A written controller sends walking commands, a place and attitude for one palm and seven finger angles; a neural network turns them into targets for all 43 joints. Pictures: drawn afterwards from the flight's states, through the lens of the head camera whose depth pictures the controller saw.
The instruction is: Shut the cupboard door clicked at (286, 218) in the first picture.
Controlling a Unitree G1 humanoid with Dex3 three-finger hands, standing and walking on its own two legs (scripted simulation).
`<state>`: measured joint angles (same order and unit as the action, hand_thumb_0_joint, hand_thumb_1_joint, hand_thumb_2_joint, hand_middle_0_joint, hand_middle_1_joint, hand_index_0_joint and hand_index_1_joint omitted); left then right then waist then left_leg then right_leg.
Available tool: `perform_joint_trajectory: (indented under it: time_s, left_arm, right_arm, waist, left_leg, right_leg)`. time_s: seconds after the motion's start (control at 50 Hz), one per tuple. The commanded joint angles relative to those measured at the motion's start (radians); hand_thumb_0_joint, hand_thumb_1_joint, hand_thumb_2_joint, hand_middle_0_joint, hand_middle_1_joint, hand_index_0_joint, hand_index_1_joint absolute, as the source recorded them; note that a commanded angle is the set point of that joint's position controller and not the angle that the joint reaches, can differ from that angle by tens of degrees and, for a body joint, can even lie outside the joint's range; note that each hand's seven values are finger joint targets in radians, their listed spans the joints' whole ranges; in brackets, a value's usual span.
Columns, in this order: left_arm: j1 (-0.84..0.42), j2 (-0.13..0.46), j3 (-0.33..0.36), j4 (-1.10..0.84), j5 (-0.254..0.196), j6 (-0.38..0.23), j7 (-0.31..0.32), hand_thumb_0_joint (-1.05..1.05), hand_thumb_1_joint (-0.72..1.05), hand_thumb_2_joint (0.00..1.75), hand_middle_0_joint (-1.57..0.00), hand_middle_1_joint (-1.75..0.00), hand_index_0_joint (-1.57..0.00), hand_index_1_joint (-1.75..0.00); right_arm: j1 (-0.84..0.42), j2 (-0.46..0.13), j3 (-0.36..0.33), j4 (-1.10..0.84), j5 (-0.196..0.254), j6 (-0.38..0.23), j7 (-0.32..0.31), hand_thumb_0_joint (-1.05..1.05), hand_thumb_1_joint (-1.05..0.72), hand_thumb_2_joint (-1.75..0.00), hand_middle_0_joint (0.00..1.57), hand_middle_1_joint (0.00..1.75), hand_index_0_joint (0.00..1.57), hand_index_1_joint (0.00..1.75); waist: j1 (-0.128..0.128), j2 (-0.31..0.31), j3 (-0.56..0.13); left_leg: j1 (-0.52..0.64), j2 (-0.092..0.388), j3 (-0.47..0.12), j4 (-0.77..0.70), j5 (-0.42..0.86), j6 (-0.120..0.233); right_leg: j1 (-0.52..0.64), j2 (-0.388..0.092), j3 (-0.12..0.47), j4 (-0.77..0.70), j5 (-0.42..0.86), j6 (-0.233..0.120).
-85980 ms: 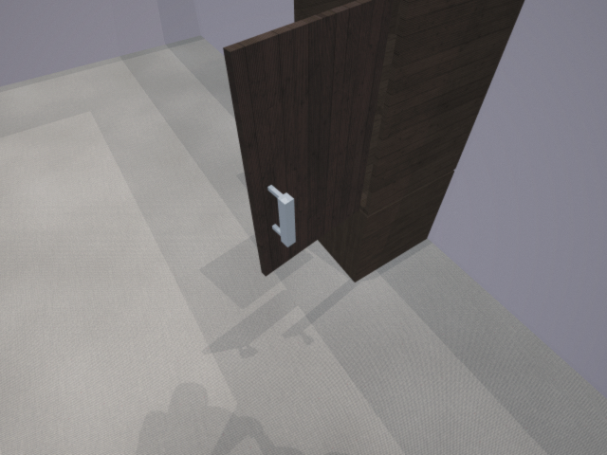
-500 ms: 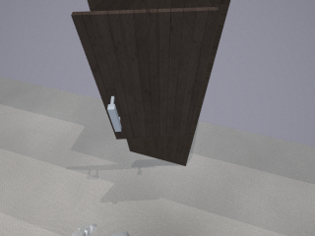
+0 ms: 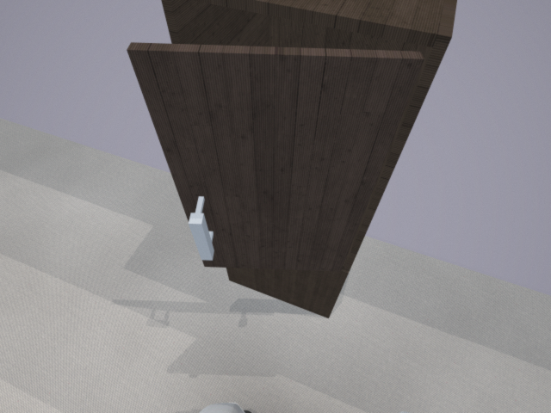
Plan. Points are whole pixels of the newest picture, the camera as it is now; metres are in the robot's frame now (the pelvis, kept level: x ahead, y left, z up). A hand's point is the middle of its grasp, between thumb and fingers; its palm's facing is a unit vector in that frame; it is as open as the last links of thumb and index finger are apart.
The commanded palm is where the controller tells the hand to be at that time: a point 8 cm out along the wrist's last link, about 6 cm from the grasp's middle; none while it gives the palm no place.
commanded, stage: come to a stop and stand still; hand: left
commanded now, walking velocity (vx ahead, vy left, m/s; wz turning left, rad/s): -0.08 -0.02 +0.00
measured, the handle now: (204, 229) +0.44 +0.19 -0.10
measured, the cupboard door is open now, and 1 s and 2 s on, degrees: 19 19 19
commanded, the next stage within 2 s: look again from close up in 1.92 s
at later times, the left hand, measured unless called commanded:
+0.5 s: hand out of the picture +0.04 +0.25 -0.16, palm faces -0.02 -0.97 -0.22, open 7.4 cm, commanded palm none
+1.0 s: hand out of the picture -0.08 +0.28 -0.17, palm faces +0.00 -0.98 -0.18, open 7.4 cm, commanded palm none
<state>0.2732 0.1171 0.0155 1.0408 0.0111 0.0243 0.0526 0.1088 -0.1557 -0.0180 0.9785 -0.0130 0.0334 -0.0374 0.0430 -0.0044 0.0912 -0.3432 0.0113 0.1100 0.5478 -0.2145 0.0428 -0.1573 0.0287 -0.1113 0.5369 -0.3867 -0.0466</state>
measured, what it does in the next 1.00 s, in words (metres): steps to the left: left foot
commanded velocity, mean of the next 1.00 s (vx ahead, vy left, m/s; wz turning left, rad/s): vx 0.00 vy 0.00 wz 0.00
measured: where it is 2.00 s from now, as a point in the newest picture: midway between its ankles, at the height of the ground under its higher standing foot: outside the picture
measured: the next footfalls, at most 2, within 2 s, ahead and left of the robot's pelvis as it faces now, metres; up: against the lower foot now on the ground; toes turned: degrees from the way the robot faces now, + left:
left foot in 0.34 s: +0.01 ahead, +0.12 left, +0.00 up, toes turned +0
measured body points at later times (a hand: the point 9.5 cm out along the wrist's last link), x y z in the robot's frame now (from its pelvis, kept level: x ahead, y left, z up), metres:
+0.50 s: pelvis -0.05 +0.07 +0.00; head -0.05 +0.08 +0.45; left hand +0.04 +0.30 -0.14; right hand +0.00 -0.17 -0.14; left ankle -0.03 +0.12 -0.73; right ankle -0.06 -0.07 -0.73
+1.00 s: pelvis -0.05 +0.10 +0.01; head -0.03 +0.12 +0.46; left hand -0.08 +0.33 -0.16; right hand -0.02 -0.13 -0.14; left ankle -0.03 +0.12 -0.73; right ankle -0.06 -0.06 -0.73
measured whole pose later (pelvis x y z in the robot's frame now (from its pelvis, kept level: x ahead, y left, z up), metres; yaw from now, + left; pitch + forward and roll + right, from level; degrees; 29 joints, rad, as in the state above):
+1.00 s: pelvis -0.05 +0.10 +0.01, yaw -1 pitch +0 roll -1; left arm 0.36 0.18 -0.02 1.08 0.02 0.02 0.04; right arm 0.26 -0.17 0.01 1.05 -0.01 -0.01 -0.02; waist 0.02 -0.03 0.03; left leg -0.21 -0.13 0.07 0.38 -0.18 0.14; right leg -0.19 -0.04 0.05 0.45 -0.27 0.00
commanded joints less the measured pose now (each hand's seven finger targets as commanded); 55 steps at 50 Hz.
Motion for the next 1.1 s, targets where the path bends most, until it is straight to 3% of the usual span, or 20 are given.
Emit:
perform_joint_trajectory:
  time_s: [0.0, 0.02, 0.06, 0.1, 0.12, 0.14, 0.16, 0.18, 0.2, 0.28, 0.3, 0.34, 0.36, 0.4, 0.5, 0.58, 0.7, 0.98, 1.04, 1.08]
  left_arm:
    - [0.088, 0.154, 0.042, -0.058, 0.011, -0.006, 0.006, 0.0, 0.9, 0.9, -0.2, -0.3, -0.2, -0.3]
    - [0.086, 0.167, 0.044, -0.064, 0.012, -0.005, 0.006, 0.0, 0.9, 0.9, -0.2, -0.3, -0.2, -0.3]
    - [0.077, 0.179, 0.046, -0.062, 0.016, -0.008, 0.004, 0.0, 0.9, 0.9, -0.2, -0.3, -0.2, -0.3]
    - [0.048, 0.177, 0.043, -0.067, 0.02, -0.007, 0.002, 0.0, 0.9, 0.9, -0.2, -0.3, -0.2, -0.3]
    - [0.107, 0.164, 0.019, -0.12, 0.022, -0.034, 0.032, 0.0, 0.9, 0.9, -0.2, -0.3, -0.2, -0.3]
    - [0.104, 0.231, 0.035, -0.151, 0.016, -0.054, 0.027, 0.0, 0.9, 0.9, -0.2, -0.3, -0.2, -0.3]
    - [0.116, 0.219, 0.037, -0.147, 0.014, -0.064, 0.022, 0.0, 0.9, 0.9, -0.2, -0.3, -0.2, -0.3]
    - [0.103, 0.243, 0.042, -0.159, 0.016, -0.072, 0.025, 0.0, 0.9, 0.9, -0.2, -0.3, -0.2, -0.3]
    - [0.095, 0.239, 0.047, -0.173, 0.018, -0.074, 0.024, 0.0, 0.9, 0.9, -0.2, -0.3, -0.2, -0.3]
    - [0.034, 0.228, 0.022, -0.197, 0.014, -0.055, 0.016, 0.0, 0.9, 0.9, -0.2, -0.3, -0.2, -0.3]
    - [0.005, 0.228, 0.02, -0.2, 0.008, -0.051, 0.013, 0.0, 0.9, 0.9, -0.2, -0.3, -0.2, -0.3]
    - [0.029, 0.183, 0.014, -0.203, -0.001, -0.032, 0.007, 0.0, 0.9, 0.9, -0.2, -0.3, -0.2, -0.3]
    - [0.034, 0.177, 0.013, -0.203, 0.002, -0.028, 0.006, 0.0, 0.9, 0.9, -0.2, -0.3, -0.2, -0.3]
    - [0.011, 0.189, 0.008, -0.182, 0.007, -0.018, -0.001, 0.0, 0.9, 0.9, -0.2, -0.3, -0.2, -0.3]
    - [0.009, 0.185, 0.006, -0.169, 0.016, -0.012, -0.017, 0.0, 0.9, 0.9, -0.2, -0.3, -0.2, -0.3]
    - [0.038, 0.181, 0.006, -0.144, 0.015, -0.006, -0.02, 0.0, 0.9, 0.9, -0.2, -0.3, -0.2, -0.3]
    - [0.054, 0.168, 0.0, -0.1, 0.014, -0.014, -0.019, 0.0, 0.9, 0.9, -0.2, -0.3, -0.2, -0.3]
    - [0.131, 0.148, -0.02, 0.011, 0.009, -0.027, -0.008, 0.0, 0.9, 0.9, -0.2, -0.3, -0.2, -0.3]
    - [0.132, 0.146, -0.021, 0.023, 0.008, -0.032, -0.007, 0.0, 0.9, 0.9, -0.2, -0.3, -0.2, -0.3]
    - [0.132, 0.144, -0.022, 0.029, 0.006, -0.032, -0.005, 0.0, 0.9, 0.9, -0.2, -0.3, -0.2, -0.3]
  right_arm:
    - [0.105, -0.146, -0.048, -0.037, 0.003, 0.004, -0.013, 0.0, -0.9, -0.9, 0.2, 0.3, 0.2, 0.3]
    - [0.099, -0.133, -0.045, -0.038, 0.002, 0.007, -0.01, 0.0, -0.9, -0.9, 0.2, 0.3, 0.2, 0.3]
    - [0.077, -0.093, -0.036, -0.037, 0.002, 0.014, -0.004, 0.0, -0.9, -0.9, 0.2, 0.3, 0.2, 0.3]
    - [0.068, -0.084, -0.036, -0.031, 0.002, 0.024, -0.002, 0.0, -0.9, -0.9, 0.2, 0.3, 0.2, 0.3]
    - [-0.004, -0.119, -0.045, -0.13, -0.003, -0.01, 0.005, 0.0, -0.9, -0.9, 0.2, 0.3, 0.2, 0.3]
    - [0.034, -0.086, -0.04, -0.118, 0.003, -0.007, 0.026, 0.0, -0.9, -0.9, 0.2, 0.3, 0.2, 0.3]
    - [0.016, -0.089, -0.041, -0.129, 0.009, -0.005, 0.027, 0.0, -0.9, -0.9, 0.2, 0.3, 0.2, 0.3]
    - [0.048, -0.079, -0.037, -0.141, 0.012, -0.008, 0.03, 0.0, -0.9, -0.9, 0.2, 0.3, 0.2, 0.3]
    - [0.032, -0.077, -0.031, -0.144, 0.008, -0.012, 0.031, 0.0, -0.9, -0.9, 0.2, 0.3, 0.2, 0.3]
    - [0.156, -0.073, -0.016, -0.12, 0.008, -0.026, 0.025, 0.0, -0.9, -0.9, 0.2, 0.3, 0.2, 0.3]
    - [0.199, -0.086, -0.016, -0.102, 0.005, -0.03, 0.028, 0.0, -0.9, -0.9, 0.2, 0.3, 0.2, 0.3]
    - [0.179, -0.155, -0.017, -0.105, -0.006, -0.042, 0.026, 0.0, -0.9, -0.9, 0.2, 0.3, 0.2, 0.3]
    - [0.157, -0.168, -0.013, -0.113, -0.011, -0.041, 0.022, 0.0, -0.9, -0.9, 0.2, 0.3, 0.2, 0.3]
    - [0.13, -0.162, -0.006, -0.104, -0.01, -0.048, 0.021, 0.0, -0.9, -0.9, 0.2, 0.3, 0.2, 0.3]
    - [0.147, -0.171, -0.009, -0.1, -0.009, -0.048, 0.018, 0.0, -0.9, -0.9, 0.2, 0.3, 0.2, 0.3]
    - [0.14, -0.185, -0.01, -0.089, -0.006, -0.045, 0.016, 0.0, -0.9, -0.9, 0.2, 0.3, 0.2, 0.3]
    - [0.15, -0.167, -0.008, -0.047, -0.001, -0.048, 0.013, 0.0, -0.9, -0.9, 0.2, 0.3, 0.2, 0.3]
    - [0.191, -0.153, 0.003, 0.044, 0.008, -0.062, 0.004, 0.0, -0.9, -0.9, 0.2, 0.3, 0.2, 0.3]
    - [0.19, -0.144, 0.007, 0.056, 0.01, -0.068, 0.002, 0.0, -0.9, -0.9, 0.2, 0.3, 0.2, 0.3]
    - [0.198, -0.144, 0.007, 0.063, 0.01, -0.072, -0.001, 0.0, -0.9, -0.9, 0.2, 0.3, 0.2, 0.3]
  waist:
    - [-0.033, -0.04, -0.214]
    - [-0.033, -0.081, -0.204]
    - [-0.022, -0.174, -0.157]
    - [-0.025, -0.135, -0.108]
    - [-0.026, -0.087, -0.092]
    - [-0.042, -0.139, -0.116]
    - [-0.022, -0.061, -0.119]
    - [-0.044, -0.059, -0.162]
    - [-0.031, 0.022, -0.144]
    - [-0.067, -0.119, -0.143]
    - [-0.083, -0.091, -0.133]
    - [-0.043, 0.082, -0.085]
    - [-0.027, 0.082, -0.043]
    - [-0.022, 0.188, 0.004]
    - [-0.025, 0.037, -0.002]
    - [-0.025, 0.052, -0.035]
    - [-0.031, 0.009, -0.05]
    - [-0.042, 0.026, -0.042]
    - [-0.041, 0.019, -0.054]
    - [-0.042, 0.023, -0.071]
  left_leg:
    - [0.149, 0.157, -0.173, 0.029, 0.435, 0.038]
    - [0.111, 0.108, -0.131, 0.072, 0.335, 0.013]
    - [-0.008, 0.011, -0.09, 0.19, -0.131, -0.037]
    - [-0.03, 0.017, -0.121, 0.303, -0.259, -0.047]
    - [-0.128, -0.035, -0.059, 0.326, -0.303, -0.067]
    - [-0.157, -0.003, -0.095, 0.405, -0.16, -0.028]
    - [-0.173, -0.01, -0.093, 0.438, -0.182, -0.018]
    - [-0.187, -0.007, -0.105, 0.409, -0.186, -0.019]
    - [-0.162, 0.002, -0.093, 0.334, -0.205, -0.02]
    - [0.08, -0.021, -0.064, 0.041, -0.091, -0.013]
    - [0.146, -0.008, -0.076, -0.052, 0.003, -0.009]
    - [0.118, 0.135, -0.248, -0.098, 0.185, 0.049]
    - [0.04, 0.158, -0.274, -0.126, 0.144, 0.074]
    - [-0.012, 0.144, -0.352, -0.231, 0.001, 0.083]
    - [-0.017, 0.133, -0.367, -0.318, -0.278, 0.072]
    - [0.018, 0.138, -0.387, -0.356, -0.345, 0.065]
    - [0.067, 0.129, -0.371, -0.346, -0.266, 0.053]
    - [0.176, 0.117, -0.341, -0.352, -0.093, -0.03]
    - [0.197, 0.11, -0.315, -0.318, 0.027, -0.014]
    - [0.233, 0.113, -0.308, -0.304, 0.121, -0.043]
  right_leg:
    - [0.026, -0.187, 0.192, -0.065, 0.552, -0.024]
    - [0.043, -0.243, 0.231, -0.082, 0.665, -0.046]
    - [0.077, -0.332, 0.276, -0.109, 0.897, -0.116]
    - [0.025, -0.361, 0.26, -0.141, 0.835, -0.185]
    - [0.067, -0.254, 0.361, -0.13, 1.32, -0.053]
    - [0.108, -0.269, 0.245, -0.045, 1.273, -0.018]
    - [0.117, -0.287, 0.261, -0.041, 1.236, -0.056]
    - [0.176, -0.292, 0.249, -0.042, 1.198, -0.108]
    - [0.171, -0.297, 0.224, -0.038, 1.14, -0.124]
    - [0.023, -0.209, 0.174, -0.022, 0.78, -0.089]
    - [-0.026, -0.187, 0.156, 0.0, 0.621, -0.06]
    - [-0.115, -0.101, 0.13, -0.019, 0.21, 0.011]
    - [-0.087, -0.077, 0.116, -0.053, 0.112, 0.021]
    - [-0.078, -0.059, 0.102, -0.02, 0.023, 0.02]
    - [-0.087, -0.056, 0.115, -0.029, 0.015, 0.015]
    - [-0.107, -0.052, 0.124, 0.0, 0.004, 0.02]
    - [-0.092, -0.062, 0.155, -0.066, 0.055, 0.015]
    - [-0.112, -0.087, 0.192, -0.105, 0.116, 0.014]
    - [-0.094, -0.097, 0.196, -0.12, 0.157, 0.016]
    - [-0.095, -0.099, 0.191, -0.114, 0.166, 0.019]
